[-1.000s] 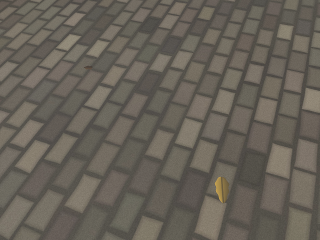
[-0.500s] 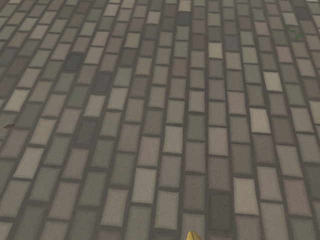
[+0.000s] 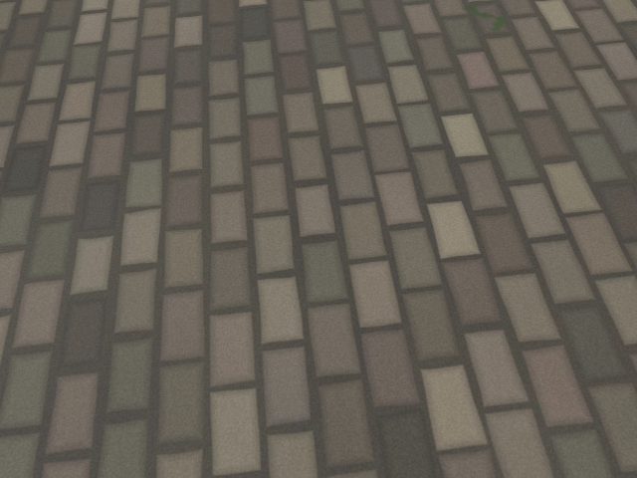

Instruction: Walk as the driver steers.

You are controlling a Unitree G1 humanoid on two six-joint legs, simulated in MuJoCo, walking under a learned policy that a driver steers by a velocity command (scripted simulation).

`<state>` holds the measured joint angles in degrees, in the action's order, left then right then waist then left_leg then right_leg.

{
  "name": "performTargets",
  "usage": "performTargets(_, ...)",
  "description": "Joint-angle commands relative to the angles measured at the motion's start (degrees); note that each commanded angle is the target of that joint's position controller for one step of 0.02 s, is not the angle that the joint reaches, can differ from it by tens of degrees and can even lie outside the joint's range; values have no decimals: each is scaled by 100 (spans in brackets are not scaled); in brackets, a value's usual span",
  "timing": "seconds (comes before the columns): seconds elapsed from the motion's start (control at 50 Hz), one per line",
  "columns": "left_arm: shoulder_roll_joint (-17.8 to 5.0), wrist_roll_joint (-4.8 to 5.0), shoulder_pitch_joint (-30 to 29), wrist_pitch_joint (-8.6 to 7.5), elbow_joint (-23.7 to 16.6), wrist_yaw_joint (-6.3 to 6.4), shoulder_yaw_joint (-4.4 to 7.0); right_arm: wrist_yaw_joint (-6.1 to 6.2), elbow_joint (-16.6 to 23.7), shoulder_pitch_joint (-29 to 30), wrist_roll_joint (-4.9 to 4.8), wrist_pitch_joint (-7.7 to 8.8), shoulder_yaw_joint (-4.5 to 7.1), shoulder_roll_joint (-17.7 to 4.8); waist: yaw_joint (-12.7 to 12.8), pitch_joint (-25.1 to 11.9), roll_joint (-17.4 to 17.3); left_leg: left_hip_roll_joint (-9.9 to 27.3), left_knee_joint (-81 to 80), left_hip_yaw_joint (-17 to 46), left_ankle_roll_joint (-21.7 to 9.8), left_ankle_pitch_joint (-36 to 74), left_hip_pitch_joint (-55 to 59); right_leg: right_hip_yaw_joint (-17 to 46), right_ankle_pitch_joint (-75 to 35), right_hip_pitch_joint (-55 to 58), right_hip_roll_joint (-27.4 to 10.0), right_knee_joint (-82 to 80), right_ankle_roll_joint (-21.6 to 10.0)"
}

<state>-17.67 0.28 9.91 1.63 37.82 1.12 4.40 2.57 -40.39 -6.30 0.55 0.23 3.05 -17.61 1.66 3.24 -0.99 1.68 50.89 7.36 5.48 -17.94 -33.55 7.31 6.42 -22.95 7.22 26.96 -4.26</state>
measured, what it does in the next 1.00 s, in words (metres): steps on the spot: left foot, then right foot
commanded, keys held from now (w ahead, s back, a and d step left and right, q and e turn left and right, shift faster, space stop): e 0.02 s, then no key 0.98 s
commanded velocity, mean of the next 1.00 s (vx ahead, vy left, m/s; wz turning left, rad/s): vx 0.01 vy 0.00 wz -0.15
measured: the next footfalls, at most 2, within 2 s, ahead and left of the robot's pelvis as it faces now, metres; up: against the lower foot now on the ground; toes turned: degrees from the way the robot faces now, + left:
left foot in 0.14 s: +0.11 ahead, +0.16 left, +0.00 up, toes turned -8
right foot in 0.44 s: +0.04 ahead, -0.10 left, +0.00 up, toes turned -3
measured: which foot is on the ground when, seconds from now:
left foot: up 0.00-0.12, down 0.14-1.00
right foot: down 0.00-0.14, up 0.16-0.42, down 0.44-1.00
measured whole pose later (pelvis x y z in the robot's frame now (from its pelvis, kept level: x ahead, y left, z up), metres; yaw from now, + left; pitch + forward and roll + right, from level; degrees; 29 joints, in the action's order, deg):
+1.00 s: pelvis +0.04 +0.02 +0.00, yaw -7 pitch -2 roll +0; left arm -12.5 -0.4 13.0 0.0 49.2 1.2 1.7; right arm 2.1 -54.2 -11.6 0.3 -0.1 2.5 -14.2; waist -0.9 2.3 -0.1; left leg 1.9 28.8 2.6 3.0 -14.4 -12.7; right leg 3.3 18.2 -9.6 1.4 29.6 -0.3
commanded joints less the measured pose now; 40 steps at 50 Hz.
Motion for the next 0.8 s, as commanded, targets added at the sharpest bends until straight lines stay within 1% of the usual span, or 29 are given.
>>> performTargets(0.02,-920,-2,-228,5,-497,70,256,-23,311,-174,-31,78,128,-452,-94,-1014,889,-185,-531,-120,1,162,636,1624,453,542,-1304,-764,-831)
performTargets(0.08,-788,-14,-158,45,-497,40,199,-111,293,-279,-56,180,143,-487,-56,-1105,1026,-200,-1254,-228,-129,68,1036,1819,-214,853,-1418,-372,-774)
performTargets(0.1,-725,7,-199,63,-501,36,162,-148,265,-403,-50,215,145,-447,-159,-1112,1018,-210,-1808,-309,-222,339,1360,1824,-463,856,-1369,-184,-687)
performTargets(0.12,-628,37,-165,84,-481,42,117,-183,229,-539,-29,246,154,-432,-270,-1060,969,-151,-2585,-356,-353,923,1826,1756,-439,738,-1218,13,-507)
performTargets(0.14,-420,1,104,80,-447,44,48,-179,281,-554,77,255,209,-715,-163,-1046,459,572,-2991,267,-623,1373,2291,1442,391,409,-894,519,-170)
performTargets(0.16,-275,-34,481,34,-483,26,18,-147,376,-217,190,197,299,-1211,293,-831,-1087,1592,-3126,1426,-1346,2635,2512,410,2131,-386,14,1400,209)
performTargets(0.18,-682,-81,156,-44,-551,30,122,-154,341,-361,274,186,256,-910,-49,-818,-1488,2116,-3302,2202,-2097,2780,2220,166,2969,-657,-48,2430,491)
performTargets(0.2,-986,-30,49,-55,-492,37,235,-151,375,-356,202,195,226,-801,-154,-757,-1037,1965,-3237,2002,-2160,2697,2239,273,2844,-751,-135,3224,607)
performTargets(0.22,-925,4,95,-10,-369,52,256,-140,360,-246,101,188,217,-736,-105,-702,-723,1654,-3103,1535,-1939,2655,2305,274,2592,-839,-159,3585,706)
performTargets(0.24,-793,-7,149,56,-288,77,233,-135,365,-161,8,182,186,-643,-91,-659,-645,1444,-3019,1208,-1766,2674,2387,276,2411,-892,-198,3736,806)
performTargets(0.26,-609,-7,177,103,-251,78,182,-131,339,-99,-30,168,144,-547,-64,-643,-633,1316,-2964,972,-1695,2862,2387,268,2253,-806,-250,3703,879)
performTargets(0.28,-418,4,174,120,-237,67,118,-138,312,-64,-24,138,111,-463,-35,-639,-657,1109,-2955,667,-1624,2960,2327,95,2141,-592,-285,3371,930)
performTargets(0.3,-262,10,120,120,-252,53,57,-146,292,-27,-11,105,97,-406,-35,-676,-786,950,-2921,437,-1562,3004,2362,-131,2052,-374,-382,2844,971)
performTargets(0.32,-129,8,10,109,-276,36,-3,-150,273,-23,-5,72,97,-390,-97,-739,-929,846,-2871,289,-1526,3054,2413,-328,2016,-94,-493,2252,994)
performTargets(0.34,-47,10,-138,95,-309,17,-45,-151,229,-139,-7,39,113,-430,-220,-787,-1069,840,-2841,282,-1557,3091,2493,-446,2009,149,-559,1727,998)
performTargets(0.36,-84,36,-201,87,-312,2,-40,-154,178,-286,-13,9,134,-507,-314,-826,-1162,891,-2807,365,-1614,3090,2596,-517,1894,332,-574,1287,991)
performTargets(0.38,-156,61,-149,84,-268,-10,-15,-159,144,-350,-36,-12,145,-564,-316,-842,-1180,919,-2751,430,-1634,3005,2644,-574,1595,538,-571,776,952)
performTargets(0.4,-177,59,5,77,-173,-20,-1,-166,125,-318,-77,-22,132,-561,-213,-815,-1118,883,-2685,421,-1578,2852,2565,-656,976,881,-551,3,865)
performTargets(0.42,-214,21,78,70,-102,-29,1,-177,69,-427,-114,-2,107,-506,-175,-746,-998,822,-2687,414,-1426,2604,2404,-632,311,1265,-556,-703,737)
performTargets(0.44,-397,-45,68,68,-130,-9,17,-198,13,-599,-86,65,74,-453,-232,-801,-758,777,-2705,413,-1145,2157,2084,-294,-195,1765,-810,-765,568)
performTargets(0.46,-747,-105,136,76,-174,41,72,-253,38,-660,61,158,27,-358,-373,-978,-39,497,-2380,84,-848,1616,1718,203,-1451,2222,-1372,-381,343)
performTargets(0.48,-676,-130,14,76,-17,11,68,-279,4,-783,88,219,-25,-130,-577,-1010,862,105,-2553,-397,-547,725,1971,208,-662,1649,-1405,-200,34)
performTargets(0.5,-340,-130,-109,43,-96,-46,3,-270,-39,-399,130,222,-5,-336,-310,-773,624,53,-2436,-469,-352,694,2147,189,78,1283,-1240,-330,12)
performTargets(0.52,-227,-173,-80,6,-29,-55,-39,-261,-36,-211,101,207,18,-361,-262,-633,516,41,-2409,-492,-325,780,2160,166,384,1117,-1181,-396,95)
performTargets(0.54,-295,-166,-71,-35,-3,-48,-36,-228,-70,-170,68,169,12,-321,-253,-488,480,52,-2375,-483,-353,888,2167,109,409,987,-1106,-403,171)
performTargets(0.56,-315,-141,-60,-81,33,-48,-35,-204,-89,-225,62,132,17,-330,-256,-371,501,51,-2379,-469,-369,984,2147,107,370,911,-1098,-405,207)
performTargets(0.58,-300,-130,6,-114,79,-31,-49,-187,-123,-270,49,115,16,-300,-277,-328,530,65,-2395,-450,-390,1016,2167,87,330,863,-1082,-387,233)
performTargets(0.64,-215,-114,89,-147,172,-2,-86,-153,-275,-343,30,100,20,-258,-268,-265,445,53,-2401,-462,-378,1038,2219,67,383,807,-1045,-375,259)
performTargets(0.8,-159,-92,207,-198,446,17,-114,-92,-698,-439,0,66,57,-273,-253,-257,191,66,-2447,-455,-303,1193,2330,-4,260,877,-964,-355,258)
Velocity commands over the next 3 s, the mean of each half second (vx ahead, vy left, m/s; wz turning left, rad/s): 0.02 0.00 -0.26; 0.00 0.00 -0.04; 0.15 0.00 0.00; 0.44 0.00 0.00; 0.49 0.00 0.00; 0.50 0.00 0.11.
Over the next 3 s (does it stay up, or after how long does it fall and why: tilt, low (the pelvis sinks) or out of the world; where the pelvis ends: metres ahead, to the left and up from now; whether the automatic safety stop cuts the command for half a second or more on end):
stays up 0.94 -0.08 -0.01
